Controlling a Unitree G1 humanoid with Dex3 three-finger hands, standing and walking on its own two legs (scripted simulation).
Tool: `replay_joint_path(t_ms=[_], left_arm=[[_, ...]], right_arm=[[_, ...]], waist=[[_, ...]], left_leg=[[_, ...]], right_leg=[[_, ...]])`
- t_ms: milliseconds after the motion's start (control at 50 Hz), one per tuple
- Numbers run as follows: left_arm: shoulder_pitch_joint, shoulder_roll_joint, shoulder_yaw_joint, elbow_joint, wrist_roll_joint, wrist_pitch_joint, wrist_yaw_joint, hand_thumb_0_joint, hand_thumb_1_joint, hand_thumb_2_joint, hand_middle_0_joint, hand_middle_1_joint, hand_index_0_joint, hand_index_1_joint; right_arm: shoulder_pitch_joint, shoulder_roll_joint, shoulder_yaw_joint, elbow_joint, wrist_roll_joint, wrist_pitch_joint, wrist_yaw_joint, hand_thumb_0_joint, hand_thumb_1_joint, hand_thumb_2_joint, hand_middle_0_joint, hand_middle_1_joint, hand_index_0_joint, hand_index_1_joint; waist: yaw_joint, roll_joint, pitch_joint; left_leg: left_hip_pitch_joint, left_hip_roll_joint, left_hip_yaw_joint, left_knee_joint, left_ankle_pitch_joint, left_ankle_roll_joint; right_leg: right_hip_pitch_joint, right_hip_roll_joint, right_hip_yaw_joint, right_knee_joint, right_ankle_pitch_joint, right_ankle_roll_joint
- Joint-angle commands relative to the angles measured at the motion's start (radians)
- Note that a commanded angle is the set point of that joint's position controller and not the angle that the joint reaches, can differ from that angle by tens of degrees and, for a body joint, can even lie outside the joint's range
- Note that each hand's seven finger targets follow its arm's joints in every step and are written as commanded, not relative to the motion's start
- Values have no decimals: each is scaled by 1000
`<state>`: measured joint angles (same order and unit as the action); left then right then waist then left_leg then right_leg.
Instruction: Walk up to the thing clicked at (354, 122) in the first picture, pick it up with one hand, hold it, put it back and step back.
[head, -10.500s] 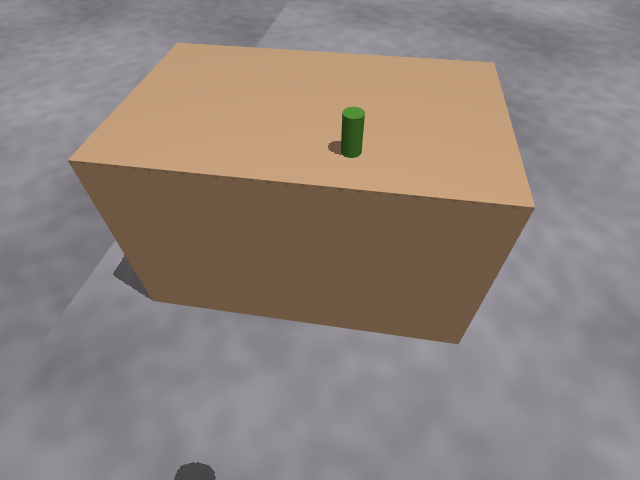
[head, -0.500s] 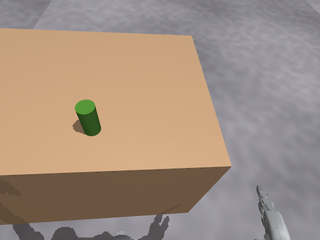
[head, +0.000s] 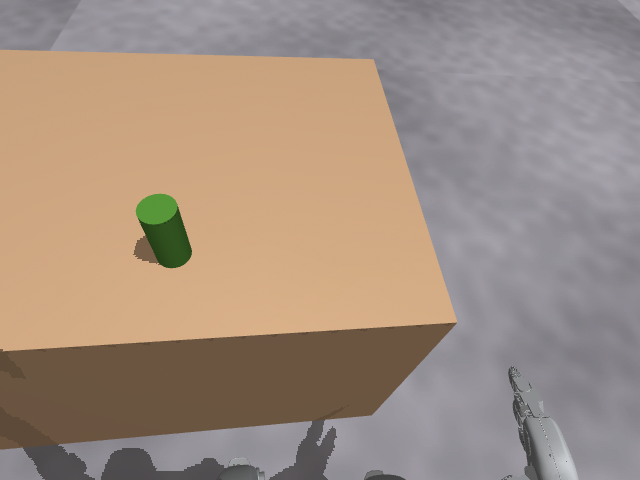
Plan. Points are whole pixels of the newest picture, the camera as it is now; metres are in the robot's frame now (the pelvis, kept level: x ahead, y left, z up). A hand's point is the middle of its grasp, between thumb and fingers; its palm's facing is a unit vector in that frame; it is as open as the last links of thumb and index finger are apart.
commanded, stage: approach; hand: left
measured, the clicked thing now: (166, 233) +0.46 +0.20 -0.01
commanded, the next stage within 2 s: close in in 0.42 s
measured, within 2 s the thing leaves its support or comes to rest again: neither
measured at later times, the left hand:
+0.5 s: hand (50, 265) +0.39 +0.31 +0.03, palm faces +0.13 -0.99 +0.06, open 17.6 cm
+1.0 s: hand (140, 255) +0.42 +0.23 +0.00, palm faces +0.17 -0.99 +0.02, open 17.4 cm
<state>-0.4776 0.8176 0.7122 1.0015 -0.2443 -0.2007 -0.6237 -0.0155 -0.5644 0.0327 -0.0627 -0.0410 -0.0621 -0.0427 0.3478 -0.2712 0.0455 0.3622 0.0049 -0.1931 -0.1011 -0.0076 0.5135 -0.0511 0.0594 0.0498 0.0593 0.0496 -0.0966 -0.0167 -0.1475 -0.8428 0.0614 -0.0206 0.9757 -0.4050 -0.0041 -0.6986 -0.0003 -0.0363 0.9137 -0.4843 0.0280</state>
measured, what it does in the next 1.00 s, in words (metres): stands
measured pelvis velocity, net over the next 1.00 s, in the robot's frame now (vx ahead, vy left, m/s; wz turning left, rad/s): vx -0.01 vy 0.00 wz -0.03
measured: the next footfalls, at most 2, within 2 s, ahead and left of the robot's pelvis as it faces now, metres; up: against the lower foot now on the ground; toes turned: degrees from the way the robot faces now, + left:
none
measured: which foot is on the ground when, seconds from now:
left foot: down 0.00-1.00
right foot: down 0.00-1.00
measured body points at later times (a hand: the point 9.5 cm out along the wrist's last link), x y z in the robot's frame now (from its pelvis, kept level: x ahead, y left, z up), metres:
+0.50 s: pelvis -0.01 +0.00 -0.01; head +0.08 +0.05 +0.42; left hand +0.37 +0.37 +0.03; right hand +0.16 -0.26 -0.03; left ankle +0.03 +0.12 -0.68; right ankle -0.03 -0.14 -0.68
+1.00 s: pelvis -0.01 +0.00 -0.03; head +0.09 +0.03 +0.40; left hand +0.41 +0.28 +0.00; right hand +0.14 -0.26 -0.04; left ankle +0.03 +0.12 -0.68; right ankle -0.03 -0.14 -0.68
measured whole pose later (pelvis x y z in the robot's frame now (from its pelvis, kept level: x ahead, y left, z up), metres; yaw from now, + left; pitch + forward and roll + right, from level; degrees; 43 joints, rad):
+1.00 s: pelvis -0.01 +0.00 -0.03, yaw -2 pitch +20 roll -3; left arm -0.52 0.41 0.45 0.92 -0.15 -0.44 -0.18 -0.02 -0.52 0.00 -0.07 -0.03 -0.08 -0.02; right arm 0.41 -0.24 -0.04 0.06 -0.04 -0.04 0.02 -0.01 0.52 -0.04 0.06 0.05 0.06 0.05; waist -0.14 0.00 -0.15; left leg -1.05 0.08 -0.02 1.15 -0.46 -0.01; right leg -0.92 0.01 -0.02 1.11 -0.54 0.03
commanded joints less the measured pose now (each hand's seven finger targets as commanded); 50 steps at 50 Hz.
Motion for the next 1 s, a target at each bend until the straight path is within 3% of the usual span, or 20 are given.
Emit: replay_joint_path(t_ms=[0, 60, 120, 180, 220, 260, 320, 420, 440, 500, 560, 620, 660, 760, 820, 840, 860, 900, 940, 980], left_arm=[[-271, 436, 92, -280, -32, -69, 22, 0, -600, 36, -60, -48, -61, -51], [-238, 311, 25, -244, -40, -61, 10, 0, -573, 43, -57, -50, -60, -51], [-245, 369, 45, -283, -30, -61, 28, 0, -521, 34, -63, -46, -51, -57], [-230, 254, -18, -237, -23, -60, 34, 0, -540, 40, -63, -50, -51, -63], [-280, 261, -21, -281, -21, -79, 48, 0, -550, 38, -61, -48, -50, -61], [-246, 133, -84, -181, -36, -87, 36, 0, -546, 36, -60, -48, -53, -57], [-296, 166, -72, -225, -36, -128, 66, 0, -585, 40, -59, -57, -55, -65], [-352, 104, -104, -254, -12, -187, 141, 0, -602, 30, -65, -58, -64, -62], [-335, 45, -133, -204, -10, -194, 152, 0, -611, 21, -70, -60, -71, -62], [-391, 105, -100, -272, 11, -242, 205, 0, -611, 17, -78, -52, -76, -57], [-341, 37, -119, -221, 25, -265, 250, 0, -564, 1, -61, -47, -73, -37], [-384, 74, -83, -345, 44, -298, 319, 0, -534, 3, -70, -40, -77, -34], [-369, -11, -142, -345, 63, -299, 354, 0, -549, 15, -69, -47, -75, -42], [-359, -92, -189, -349, 83, -297, 425, 0, -547, 0, -76, -32, -84, -24], [-319, -179, -237, -272, 78, -296, 430, 0, -521, 0, -67, -28, -78, -17], [-318, -186, -243, -256, 77, -295, 432, 0, -524, 0, -65, -28, -77, -16], [-367, -100, -189, -344, 81, -309, 446, 0, -510, 0, -63, -23, -77, -10], [-322, -219, -261, -259, 76, -301, 443, 0, -480, 0, -61, -26, -80, -8], [-331, -181, -244, -269, 79, -302, 454, 0, -492, 0, -64, -16, -80, 0], [-403, -180, -268, -343, 86, -316, 463, 0, -492, 0, -65, -14, -81, 0]], right_arm=[[-26, -178, -102, -175, 3, -48, -20, 0, 520, -56, 49, 50, 49, 50], [32, -139, -70, -139, 1, -43, -9, 0, 521, -56, 49, 50, 49, 50], [-3, -181, -108, -145, 2, -40, -15, 0, 548, -49, 48, 51, 48, 51], [-7, -143, -87, -131, -2, -41, -6, 0, 548, -49, 48, 51, 49, 51], [-9, -177, -122, -145, -5, -41, -7, 0, 548, -49, 48, 51, 48, 51], [-3, -137, -80, -129, -7, -41, 7, 0, 558, -46, 49, 51, 49, 51], [17, -180, -131, -158, -12, -34, 11, 0, 560, -45, 48, 51, 49, 51], [25, -188, -153, -273, -20, -20, 39, 0, 559, -44, 49, 50, 49, 50], [39, -170, -147, -257, -24, -17, 47, 0, 554, -44, 49, 50, 49, 50], [45, -182, -165, -305, -34, -3, 61, 0, 542, -48, 49, 50, 49, 50], [49, -175, -167, -354, -41, 11, 77, 0, 553, -44, 49, 50, 49, 50], [57, -171, -177, -403, -52, 29, 89, 0, 538, -48, 49, 50, 49, 50], [66, -156, -175, -430, -55, 39, 94, 0, 531, -50, 49, 50, 49, 50], [58, -136, -182, -427, -57, 74, 95, 0, 524, -51, 49, 50, 49, 50], [55, -136, -183, -439, -51, 84, 98, 0, 534, -48, 49, 50, 49, 50], [50, -141, -188, -470, -48, 86, 96, 0, 534, -48, 49, 50, 49, 50], [70, -152, -192, -486, -47, 90, 96, 0, 540, -46, 49, 50, 49, 50], [121, -127, -179, -479, -45, 102, 102, 0, 553, -42, 49, 50, 49, 50], [138, -164, -220, -469, -44, 111, 100, 0, 545, -44, 49, 50, 49, 50], [144, -130, -177, -499, -43, 113, 107, 0, 543, -45, 49, 50, 49, 50]], waist=[[54, 203, -332], [40, 226, -321], [48, 233, -326], [33, 213, -267], [9, 213, -285], [-4, 167, -242], [-25, 160, -264], [-42, 147, -318], [-49, 151, -303], [-36, 202, -398], [-22, 210, -383], [10, 281, -502], [9, 282, -483], [-8, 231, -458], [-26, 156, -358], [-35, 120, -367], [-28, 136, -405], [-49, 113, -383], [-56, 102, -382], [-53, 121, -412]], left_leg=[[397, -32, -14, -113, 311, 18], [444, -23, -21, -118, 358, 10], [447, -25, -24, -122, 360, 11], [417, -21, -23, -126, 314, 10], [433, -17, -27, -118, 306, 11], [400, -6, -38, -108, 312, 13], [379, -16, -27, -79, 269, 20], [368, -16, -25, -42, 230, 17], [357, -16, -27, -27, 245, 15], [367, -14, -28, 16, 309, 11], [315, -20, -24, 27, 267, 7], [347, -18, -22, 45, 321, 1], [342, -13, -26, 36, 315, -6], [268, -11, -15, 50, 307, 8], [202, -6, -27, 28, 196, 9], [191, -6, -24, 29, 188, 14], [199, -7, -23, 31, 208, 13], [210, -9, -17, 41, 231, 16], [208, -12, -13, 52, 247, 23], [218, -18, -10, 59, 257, 22]], right_leg=[[-6, 26, -13, -118, 259, -39], [-27, 31, -19, -114, 266, -41], [-24, 27, -19, -121, 267, -41], [-58, 30, -20, -119, 235, -43], [-77, 32, -21, -113, 233, -43], [-114, 37, -31, -100, 222, -43], [-128, 28, -20, -87, 233, -39], [-158, 26, -12, -54, 216, -40], [-173, 25, -11, -45, 226, -40], [-176, 25, -7, -4, 262, -43], [-171, 25, -3, 15, 236, -45], [-142, 28, -4, 42, 262, -50], [-151, 33, -6, 46, 247, -52], [-132, 39, 2, 51, 287, -44], [-175, 42, -5, 47, 196, -44], [-165, 42, 0, 39, 203, -40], [-139, 40, 1, 47, 227, -39], [-154, 40, 2, 51, 250, -36], [-163, 39, 10, 50, 278, -29], [-137, 32, 19, 52, 296, -27]])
